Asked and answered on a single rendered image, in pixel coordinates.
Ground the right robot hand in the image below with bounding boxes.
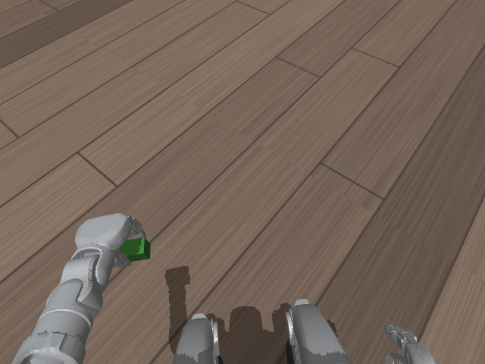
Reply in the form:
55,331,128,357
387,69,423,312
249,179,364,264
384,324,436,364

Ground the left robot arm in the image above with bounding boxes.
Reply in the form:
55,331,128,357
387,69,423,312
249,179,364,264
11,244,115,364

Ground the small box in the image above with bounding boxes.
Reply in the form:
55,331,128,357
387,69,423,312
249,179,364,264
119,238,151,262

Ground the left robot hand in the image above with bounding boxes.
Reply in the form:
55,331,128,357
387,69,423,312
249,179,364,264
75,213,146,268

